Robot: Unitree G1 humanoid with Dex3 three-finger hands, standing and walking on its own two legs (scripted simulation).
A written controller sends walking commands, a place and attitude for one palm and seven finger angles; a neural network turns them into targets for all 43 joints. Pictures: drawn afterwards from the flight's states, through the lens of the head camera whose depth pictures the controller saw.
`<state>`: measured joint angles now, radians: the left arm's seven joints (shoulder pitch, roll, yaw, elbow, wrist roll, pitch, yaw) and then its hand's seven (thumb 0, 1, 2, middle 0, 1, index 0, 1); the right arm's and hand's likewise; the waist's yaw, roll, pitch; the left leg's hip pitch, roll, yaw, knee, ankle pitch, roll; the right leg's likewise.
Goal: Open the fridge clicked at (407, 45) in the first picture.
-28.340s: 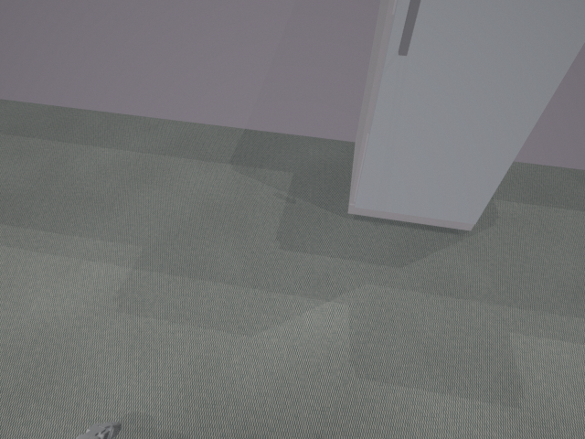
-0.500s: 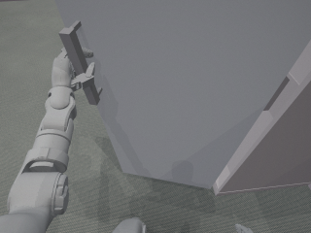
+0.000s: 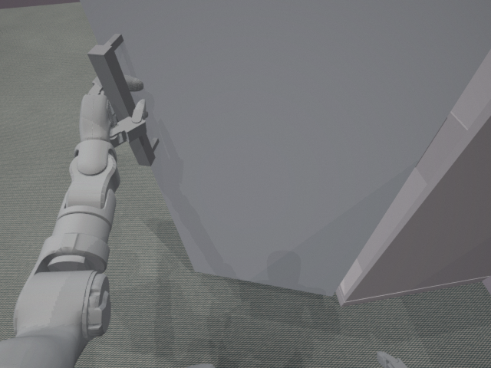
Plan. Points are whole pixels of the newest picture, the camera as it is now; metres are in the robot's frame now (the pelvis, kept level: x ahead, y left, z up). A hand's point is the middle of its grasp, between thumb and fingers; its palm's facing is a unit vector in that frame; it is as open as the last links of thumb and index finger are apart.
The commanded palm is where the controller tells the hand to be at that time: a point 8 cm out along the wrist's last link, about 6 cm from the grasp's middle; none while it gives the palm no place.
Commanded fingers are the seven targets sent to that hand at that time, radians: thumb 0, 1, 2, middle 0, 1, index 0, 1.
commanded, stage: loosen the grip on the handle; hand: left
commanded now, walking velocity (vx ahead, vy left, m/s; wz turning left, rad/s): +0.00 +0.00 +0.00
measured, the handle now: (133, 107) +0.49 +0.21 +0.16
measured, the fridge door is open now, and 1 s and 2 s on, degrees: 70 68 68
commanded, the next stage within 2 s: slip the hand off the handle in 0.64 s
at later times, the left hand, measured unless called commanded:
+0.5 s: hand (134, 121) +0.46 +0.20 +0.15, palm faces +0.22 -0.95 -0.20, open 13.2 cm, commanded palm +0.42 +0.25 +0.17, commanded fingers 0.00 -0.55 0.20 -0.28 -1.18 -0.28 -1.18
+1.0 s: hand (101, 111) +0.46 +0.25 +0.17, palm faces +0.29 -0.93 -0.22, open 14.6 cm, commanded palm +0.42 +0.30 +0.17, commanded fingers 0.00 -0.55 0.20 -0.25 -1.15 -0.25 -1.15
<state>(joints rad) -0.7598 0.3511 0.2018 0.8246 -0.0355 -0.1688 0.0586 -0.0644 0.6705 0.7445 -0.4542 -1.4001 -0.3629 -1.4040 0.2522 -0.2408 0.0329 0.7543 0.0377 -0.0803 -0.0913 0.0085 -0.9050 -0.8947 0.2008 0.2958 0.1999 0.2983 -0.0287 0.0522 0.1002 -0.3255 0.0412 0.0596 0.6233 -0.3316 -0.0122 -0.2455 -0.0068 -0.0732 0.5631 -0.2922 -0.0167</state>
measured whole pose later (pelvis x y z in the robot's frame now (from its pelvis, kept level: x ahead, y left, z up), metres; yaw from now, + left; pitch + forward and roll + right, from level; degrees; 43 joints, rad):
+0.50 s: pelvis +0.01 +0.02 +0.00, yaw -2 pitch +3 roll -1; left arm -0.66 0.35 0.25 0.69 0.04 -0.05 0.09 0.00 -0.39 0.28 -0.39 -1.32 -0.33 -1.29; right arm 0.34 -0.26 -0.03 0.73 0.00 -0.09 -0.01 0.01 -0.91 -0.90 0.20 0.30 0.20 0.30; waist -0.07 -0.01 -0.01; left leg -0.36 0.03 0.10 0.54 -0.23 0.03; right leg -0.30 -0.02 -0.04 0.51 -0.26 0.01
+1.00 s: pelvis +0.03 +0.00 +0.01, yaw -1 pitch +3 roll +0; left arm -0.64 0.48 0.35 0.71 -0.01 -0.09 -0.03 -0.01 -0.55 0.20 -0.26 -1.15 -0.25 -1.16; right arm 0.29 -0.27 -0.02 0.75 0.01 -0.09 -0.06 0.01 -0.91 -0.89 0.20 0.30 0.20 0.30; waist -0.04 0.02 -0.01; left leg -0.33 0.05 0.07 0.51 -0.24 0.00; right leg -0.27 0.00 -0.06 0.49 -0.28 -0.02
